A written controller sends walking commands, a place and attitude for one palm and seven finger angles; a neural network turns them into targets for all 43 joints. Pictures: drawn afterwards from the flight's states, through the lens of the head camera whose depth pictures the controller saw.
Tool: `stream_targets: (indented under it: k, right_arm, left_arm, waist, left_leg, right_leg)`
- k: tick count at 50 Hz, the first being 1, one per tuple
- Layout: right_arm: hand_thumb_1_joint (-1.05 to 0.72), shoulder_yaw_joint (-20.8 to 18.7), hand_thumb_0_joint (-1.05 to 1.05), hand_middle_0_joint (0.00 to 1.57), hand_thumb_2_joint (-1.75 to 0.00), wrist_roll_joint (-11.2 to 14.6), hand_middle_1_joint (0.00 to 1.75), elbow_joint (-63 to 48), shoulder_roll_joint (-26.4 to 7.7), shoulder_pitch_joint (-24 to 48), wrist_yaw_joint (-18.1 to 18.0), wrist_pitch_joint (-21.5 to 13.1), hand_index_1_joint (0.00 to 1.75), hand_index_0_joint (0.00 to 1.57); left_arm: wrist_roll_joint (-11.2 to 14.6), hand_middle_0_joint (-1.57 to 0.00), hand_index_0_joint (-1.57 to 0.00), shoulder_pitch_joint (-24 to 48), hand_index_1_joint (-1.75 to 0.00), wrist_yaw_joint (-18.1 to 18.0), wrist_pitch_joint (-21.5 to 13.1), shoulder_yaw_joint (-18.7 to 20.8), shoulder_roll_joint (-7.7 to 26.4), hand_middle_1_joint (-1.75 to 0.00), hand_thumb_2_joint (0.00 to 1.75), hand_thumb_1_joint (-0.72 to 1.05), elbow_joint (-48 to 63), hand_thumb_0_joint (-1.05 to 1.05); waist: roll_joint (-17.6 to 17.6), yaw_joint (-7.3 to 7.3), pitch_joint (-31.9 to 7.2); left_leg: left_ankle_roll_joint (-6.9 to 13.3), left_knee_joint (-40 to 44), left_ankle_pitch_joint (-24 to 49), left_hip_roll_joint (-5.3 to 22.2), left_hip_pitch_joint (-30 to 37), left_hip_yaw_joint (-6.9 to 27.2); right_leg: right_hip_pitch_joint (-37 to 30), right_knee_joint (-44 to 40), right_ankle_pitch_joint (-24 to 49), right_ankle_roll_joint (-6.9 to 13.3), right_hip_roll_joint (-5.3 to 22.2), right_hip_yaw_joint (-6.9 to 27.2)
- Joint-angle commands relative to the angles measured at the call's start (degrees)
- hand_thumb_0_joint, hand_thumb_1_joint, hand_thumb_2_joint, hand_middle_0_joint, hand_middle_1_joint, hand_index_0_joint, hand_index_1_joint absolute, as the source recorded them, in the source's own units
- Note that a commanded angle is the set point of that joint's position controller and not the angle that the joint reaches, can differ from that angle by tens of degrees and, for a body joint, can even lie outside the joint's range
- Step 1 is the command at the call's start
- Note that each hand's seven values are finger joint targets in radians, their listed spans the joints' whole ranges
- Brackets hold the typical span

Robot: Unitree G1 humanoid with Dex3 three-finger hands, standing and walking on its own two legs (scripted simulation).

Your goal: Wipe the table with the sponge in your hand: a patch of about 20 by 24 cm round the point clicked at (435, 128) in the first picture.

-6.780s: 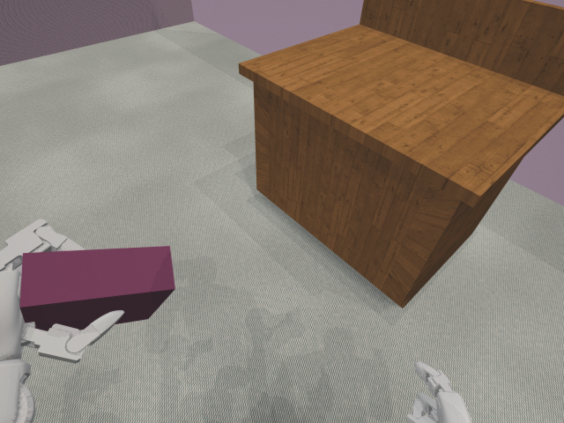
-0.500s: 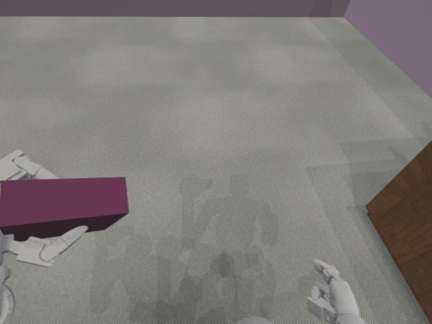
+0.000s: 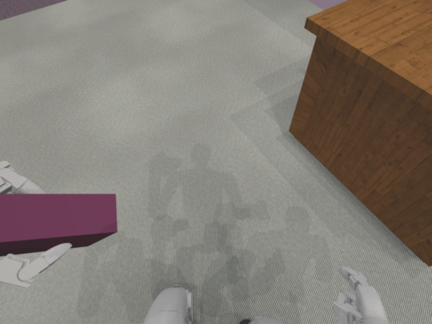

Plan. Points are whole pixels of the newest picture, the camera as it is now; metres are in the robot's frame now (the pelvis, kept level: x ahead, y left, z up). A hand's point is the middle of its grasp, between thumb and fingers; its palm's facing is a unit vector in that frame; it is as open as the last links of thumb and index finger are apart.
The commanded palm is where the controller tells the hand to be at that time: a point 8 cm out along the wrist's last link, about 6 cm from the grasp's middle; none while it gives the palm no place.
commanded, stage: turn to face it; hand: left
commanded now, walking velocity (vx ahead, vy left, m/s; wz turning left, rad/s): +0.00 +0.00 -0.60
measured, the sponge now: (67, 225) +0.23 +0.20 +0.14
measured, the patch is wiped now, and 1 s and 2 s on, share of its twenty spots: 0.00 0.00 0.00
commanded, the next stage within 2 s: none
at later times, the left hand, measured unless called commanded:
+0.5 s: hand (51, 232) +0.21 +0.19 +0.18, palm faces +0.18 -0.89 -0.42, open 9.2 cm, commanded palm +0.17 +0.23 +0.18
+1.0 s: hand (133, 284) +0.16 +0.09 +0.18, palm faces -0.12 -0.87 -0.48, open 9.2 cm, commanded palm +0.14 +0.14 +0.18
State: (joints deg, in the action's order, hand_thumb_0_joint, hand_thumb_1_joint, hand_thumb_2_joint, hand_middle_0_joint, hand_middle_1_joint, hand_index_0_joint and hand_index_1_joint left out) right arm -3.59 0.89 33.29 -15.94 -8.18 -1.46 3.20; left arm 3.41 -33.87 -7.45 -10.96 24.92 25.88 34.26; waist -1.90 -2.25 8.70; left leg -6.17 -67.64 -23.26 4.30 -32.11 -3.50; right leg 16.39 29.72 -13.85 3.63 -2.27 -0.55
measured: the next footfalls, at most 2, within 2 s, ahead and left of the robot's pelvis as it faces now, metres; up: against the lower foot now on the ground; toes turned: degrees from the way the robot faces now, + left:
left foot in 0.26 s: +0.03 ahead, +0.14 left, +0.00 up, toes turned -4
right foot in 0.60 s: -0.10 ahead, -0.13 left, +0.00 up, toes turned -28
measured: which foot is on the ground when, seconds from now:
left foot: up 0.00-0.24, down 0.26-0.62, up 0.64-1.00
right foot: down 0.00-0.28, up 0.30-0.58, down 0.60-1.00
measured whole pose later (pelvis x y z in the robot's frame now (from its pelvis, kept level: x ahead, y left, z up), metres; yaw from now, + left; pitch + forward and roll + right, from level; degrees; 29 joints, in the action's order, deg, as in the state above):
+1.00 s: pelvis -0.15 +0.00 -0.01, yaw -34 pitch +0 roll +1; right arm -3.0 0.9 31.8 -16.1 -10.5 -1.2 4.0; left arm 2.9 -31.0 -7.9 -10.1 24.3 23.8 34.0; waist 1.2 -0.1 3.1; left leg -3.2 -38.0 -24.2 2.8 -18.3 -3.3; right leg 21.8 30.6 -8.6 2.7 -4.7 4.1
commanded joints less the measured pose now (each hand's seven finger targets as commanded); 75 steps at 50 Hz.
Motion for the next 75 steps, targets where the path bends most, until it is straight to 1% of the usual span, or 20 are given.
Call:
stream_targets:
  k: [1, 11, 14, 17, 21, 27, 29, 31, 32, 38, 48, 50, 52, 53, 57, 65, 67, 69, 71, 75]
  right_arm:
    - [-0.90, -0.53, 0.00, 0.20, -0.90, 0.23, 0.30, -9.75, -2.06, 3.79, 0.34, -2.13, 0.30, 0.20]
    - [-0.90, 0.75, 0.00, 0.20, -0.90, 0.05, 0.30, -11.58, -3.08, 1.84, 0.45, -1.82, 0.30, 0.20]
    - [-0.90, 0.48, 0.00, 0.20, -0.90, -0.62, 0.30, -12.86, -3.84, 2.13, -0.06, -2.33, 0.30, 0.20]
    - [-0.90, 1.14, 0.00, 0.20, -0.90, -1.11, 0.30, -12.22, -1.25, 2.10, 0.50, -4.12, 0.30, 0.20]
    - [-0.90, 0.53, 0.00, 0.20, -0.90, 0.63, 0.30, -11.76, -3.05, -0.12, 1.82, -5.83, 0.30, 0.20]
    - [-0.90, 0.48, 0.00, 0.20, -0.90, 0.22, 0.30, -11.59, -3.55, -1.72, 1.88, -7.83, 0.30, 0.20]
    - [-0.90, 0.49, 0.00, 0.20, -0.90, 0.51, 0.30, -11.53, -3.14, -2.18, 2.36, -8.03, 0.30, 0.20]
    - [-0.90, 1.46, 0.00, 0.20, -0.90, 0.30, 0.30, -13.03, -0.18, -0.41, 2.04, -7.36, 0.30, 0.20]
    - [-0.90, 2.76, 0.00, 0.20, -0.90, -0.09, 0.30, -12.54, 0.36, 2.75, 1.66, -6.98, 0.30, 0.20]
    - [-0.90, 1.15, 0.00, 0.20, -0.90, 0.32, 0.30, -10.30, 0.60, 4.83, 1.24, -1.82, 0.30, 0.20]
    - [-0.90, 0.41, 0.00, 0.20, -0.90, 0.15, 0.30, -10.79, -3.25, 2.01, 0.47, -1.98, 0.30, 0.20]
    - [-0.90, 0.39, 0.00, 0.20, -0.90, -0.33, 0.30, -10.76, -3.76, 0.58, -0.04, -2.27, 0.30, 0.20]
    - [-0.90, 0.29, 0.00, 0.20, -0.90, -0.96, 0.30, -12.26, -4.71, 1.68, -0.60, -2.95, 0.30, 0.20]
    - [-0.90, 0.89, 0.00, 0.20, -0.90, -0.94, 0.30, -11.68, -2.32, 2.44, -0.75, -3.75, 0.30, 0.20]
    - [-0.90, 0.17, 0.00, 0.20, -0.90, 0.08, 0.30, -11.14, -3.24, 1.86, 1.12, -5.47, 0.30, 0.20]
    - [-0.90, 0.46, 0.00, 0.20, -0.90, 0.18, 0.30, -10.99, -3.55, -2.01, 1.41, -7.83, 0.30, 0.20]
    - [-0.90, 0.49, 0.00, 0.20, -0.90, 0.80, 0.30, -10.94, -2.49, -3.08, 1.86, -7.89, 0.30, 0.20]
    - [-0.90, 2.23, 0.00, 0.20, -0.90, 0.07, 0.30, -12.65, 0.04, 2.26, 1.31, -7.47, 0.30, 0.20]
    - [-0.90, 1.28, 0.00, 0.20, -0.90, 1.05, 0.30, -12.32, -0.94, 4.13, 1.52, -6.29, 0.30, 0.20]
    - [-0.90, 1.84, 0.00, 0.20, -0.90, 0.34, 0.30, -10.19, 0.50, 5.15, 1.11, -3.19, 0.30, 0.20]
  left_arm:
    - [0.91, -1.20, -1.20, 0.44, -1.60, -2.34, -3.25, 8.30, 7.23, -1.60, 1.30, 0.10, 7.12, 0.00]
    - [-0.76, -1.20, -1.20, 9.46, -1.60, -2.00, -2.18, 4.00, 7.49, -1.60, 1.30, 0.10, 10.42, 0.00]
    - [-1.54, -1.20, -1.20, 12.68, -1.60, -1.23, -3.65, 3.96, 6.99, -1.60, 1.30, 0.10, 13.10, 0.00]
    - [-2.55, -1.20, -1.20, 14.27, -1.60, -0.90, -4.23, 3.12, 6.32, -1.60, 1.30, 0.10, 11.41, 0.00]
    - [-2.10, -1.20, -1.20, 18.27, -1.60, -0.49, -3.00, -2.37, 1.45, -1.60, 1.30, 0.10, 10.43, 0.00]
    - [-1.73, -1.20, -1.20, 15.66, -1.60, -0.65, -2.36, -0.17, 3.79, -1.60, 1.30, 0.10, 8.35, 0.00]
    - [-1.70, -1.20, -1.20, 13.88, -1.60, -0.65, -2.99, 2.16, 5.82, -1.60, 1.30, 0.10, 10.14, 0.00]
    - [-1.81, -1.20, -1.20, 9.08, -1.60, -1.65, -3.64, 7.32, 11.43, -1.60, 1.30, 0.10, 10.73, 0.00]
    - [-0.79, -1.20, -1.20, 7.37, -1.60, -2.26, -3.71, 9.68, 12.73, -1.60, 1.30, 0.10, 10.31, 0.00]
    - [1.35, -1.20, -1.20, -2.83, -1.60, -2.06, -3.45, 12.43, 9.00, -1.60, 1.30, 0.10, 11.03, 0.00]
    - [-0.23, -1.20, -1.20, 5.20, -1.60, -1.80, -1.78, 4.53, 5.71, -1.60, 1.30, 0.10, 9.22, 0.00]
    - [-0.65, -1.20, -1.20, 8.18, -1.60, -1.42, -2.34, 3.19, 5.62, -1.60, 1.30, 0.10, 10.57, 0.00]
    - [-2.30, -1.20, -1.20, 12.64, -1.60, -1.19, -3.97, 3.31, 6.62, -1.60, 1.30, 0.10, 14.29, 0.00]
    - [-3.24, -1.20, -1.20, 13.27, -1.60, -1.48, -4.35, 4.28, 8.01, -1.60, 1.30, 0.10, 12.49, 0.00]
    - [-2.82, -1.20, -1.20, 17.30, -1.60, -0.83, -3.59, -1.22, 2.83, -1.60, 1.30, 0.10, 11.67, 0.00]
    - [-1.49, -1.20, -1.20, 15.44, -1.60, -1.01, -2.82, 0.53, 3.87, -1.60, 1.30, 0.10, 5.16, 0.00]
    - [-1.52, -1.20, -1.20, 14.27, -1.60, -0.90, -2.85, 1.31, 4.83, -1.60, 1.30, 0.10, 6.48, 0.00]
    - [-0.92, -1.20, -1.20, 11.78, -1.60, -1.99, -3.69, 8.29, 12.43, -1.60, 1.30, 0.10, 7.69, 0.00]
    - [0.21, -1.20, -1.20, 8.90, -1.60, -1.43, -2.41, 8.31, 11.35, -1.60, 1.30, 0.10, 9.65, 0.00]
    - [1.15, -1.20, -1.20, 0.11, -1.60, -2.15, -3.91, 10.57, 9.39, -1.60, 1.30, 0.10, 11.99, 0.00]
  waist:
    - [6.57, 2.76, -17.28]
    - [5.22, 3.64, -15.04]
    - [-13.68, 4.24, -12.87]
    - [-14.56, 4.11, -9.82]
    - [-12.49, 3.41, -8.26]
    - [-12.90, 2.64, -11.94]
    - [-9.75, 3.04, -15.08]
    - [14.29, 4.11, -19.03]
    - [15.71, 4.85, -19.02]
    - [6.17, 2.82, -19.66]
    - [9.13, 3.36, -15.31]
    - [3.80, 2.43, -13.49]
    - [-16.36, 3.67, -10.62]
    - [-15.76, 3.80, -10.24]
    - [-14.63, 3.49, -5.68]
    - [-11.39, 3.03, -10.36]
    - [-3.24, 2.86, -14.26]
    - [19.10, 5.08, -15.38]
    - [15.34, 3.99, -19.14]
    - [6.47, 3.48, -19.71]
  left_leg:
    - [0.54, 9.71, 0.70, 1.13, 0.12, 2.63]
    - [3.53, 39.42, 4.01, 0.13, 20.91, 1.65]
    - [10.75, 50.46, 18.14, 17.08, 31.46, 13.69]
    - [15.40, 51.47, 18.75, 22.37, 17.10, 10.66]
    - [10.13, 47.51, 23.71, 16.93, 19.38, -4.22]
    - [7.66, 40.78, 27.10, 17.00, 22.92, -4.94]
    - [5.53, 31.84, 23.58, 14.78, 20.99, -6.52]
    - [1.30, 10.12, -11.07, 2.43, 1.03, -6.69]
    - [0.75, 1.60, -14.51, 1.74, -5.38, -0.87]
    - [-0.12, -0.58, -0.72, 2.25, -4.05, 3.33]
    - [3.27, 33.70, -0.45, -0.80, 17.97, 1.52]
    - [5.71, 45.64, 1.44, 2.93, 28.13, 3.34]
    - [14.04, 53.67, 9.56, 21.93, 27.00, 19.70]
    - [15.62, 54.44, 7.94, 24.20, 19.26, 17.58]
    - [11.60, 51.42, 7.42, 17.77, 13.34, 0.60]
    - [7.48, 41.39, 11.10, 16.81, 16.63, -4.84]
    - [4.77, 28.45, 10.92, 12.35, 17.00, -7.15]
    - [1.03, 4.56, -15.54, 0.63, -4.10, -3.80]
    - [0.84, -4.69, -8.57, 2.62, -5.53, 5.30]
    - [-0.15, -2.64, -1.11, 1.90, -7.03, 3.91]
  right_leg:
    - [-14.73, -6.88, 33.69, 6.31, 16.35, 16.54]
    - [0.97, -7.89, 9.54, 3.15, 12.50, 23.18]
    - [17.21, 12.10, -11.42, -3.89, -0.02, 10.99]
    - [14.33, 39.60, -14.03, -6.29, 2.81, 3.97]
    - [10.04, 23.48, -11.59, -7.51, 3.65, -3.49]
    - [0.80, 5.87, -7.88, -7.46, 1.34, -8.82]
    - [-6.94, -3.77, 2.35, -5.89, 3.16, -6.69]
    - [-20.38, -4.16, 46.70, 3.61, 19.72, 18.87]
    - [-22.30, -2.93, 58.81, 5.75, 23.03, 18.96]
    - [-17.03, -4.77, 35.35, 5.17, 16.23, 13.58]
    - [1.49, -10.43, 2.43, 4.23, 13.42, 21.90]
    - [11.53, -4.60, -5.18, 0.04, 8.61, 19.42]
    - [20.04, 22.60, -16.79, -5.00, -0.50, 5.38]
    - [17.24, 36.17, -15.11, -5.70, 1.31, 3.15]
    - [14.91, 37.44, -11.05, -7.15, 4.40, -1.05]
    - [-1.49, 5.92, -9.58, -7.58, 1.35, -8.87]
    - [-6.50, -5.48, 1.73, -4.84, 5.45, -3.36]
    - [-15.86, -7.02, 43.45, 5.35, 21.64, 23.56]
    - [-16.51, -4.69, 41.50, 5.26, 21.02, 22.85]
    - [-20.26, -3.95, 40.32, 5.46, 17.02, 15.18]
